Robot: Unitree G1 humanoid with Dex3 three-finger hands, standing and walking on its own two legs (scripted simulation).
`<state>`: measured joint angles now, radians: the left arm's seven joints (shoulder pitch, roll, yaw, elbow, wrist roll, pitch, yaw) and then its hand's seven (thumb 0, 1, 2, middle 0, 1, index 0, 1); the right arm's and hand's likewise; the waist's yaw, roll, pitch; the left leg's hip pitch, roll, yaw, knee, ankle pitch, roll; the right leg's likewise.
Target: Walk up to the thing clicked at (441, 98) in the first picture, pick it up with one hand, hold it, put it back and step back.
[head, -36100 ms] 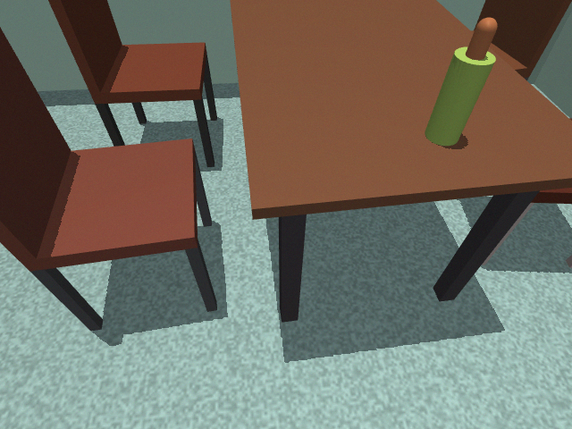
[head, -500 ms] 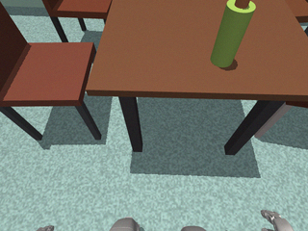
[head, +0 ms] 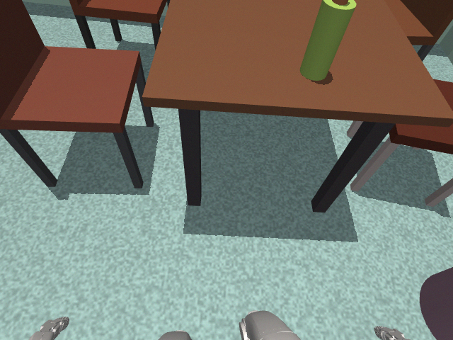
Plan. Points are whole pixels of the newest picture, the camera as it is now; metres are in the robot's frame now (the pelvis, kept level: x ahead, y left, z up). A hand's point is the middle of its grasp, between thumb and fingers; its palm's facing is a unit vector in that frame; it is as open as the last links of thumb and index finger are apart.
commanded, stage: step back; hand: right
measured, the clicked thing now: (329, 27) +0.80 -0.23 +0.11
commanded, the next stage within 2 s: stand in 2.00 s
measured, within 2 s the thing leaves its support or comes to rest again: neither
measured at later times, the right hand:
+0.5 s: hand out of the picture -0.10 -0.30 -0.16, palm faces -0.06 +0.92 -0.39, open 7.4 cm
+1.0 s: hand out of the picture -0.22 -0.33 -0.15, palm faces -0.01 +0.92 -0.39, open 7.4 cm
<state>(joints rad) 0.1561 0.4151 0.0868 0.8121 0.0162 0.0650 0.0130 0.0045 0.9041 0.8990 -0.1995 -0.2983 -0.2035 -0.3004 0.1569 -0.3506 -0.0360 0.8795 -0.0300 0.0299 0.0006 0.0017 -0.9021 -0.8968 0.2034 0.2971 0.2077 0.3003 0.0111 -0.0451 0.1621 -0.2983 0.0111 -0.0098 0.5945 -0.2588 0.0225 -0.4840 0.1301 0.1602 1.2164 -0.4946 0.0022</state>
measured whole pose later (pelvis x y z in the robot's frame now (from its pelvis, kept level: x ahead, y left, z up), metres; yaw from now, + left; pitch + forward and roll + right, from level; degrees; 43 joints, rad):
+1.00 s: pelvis -0.33 -0.06 +0.00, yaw -2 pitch -2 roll +1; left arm 0.24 0.36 0.06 0.93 0.05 0.02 0.00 0.01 0.90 0.90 -0.20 -0.30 -0.21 -0.30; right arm 0.16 -0.41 -0.05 0.88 -0.01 0.05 -0.01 0.00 -0.90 -0.90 0.20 0.30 0.20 0.30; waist 0.04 0.02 0.10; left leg -0.50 -0.08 -0.13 1.04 -0.45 0.00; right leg -0.26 0.00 0.02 0.65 -0.35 -0.02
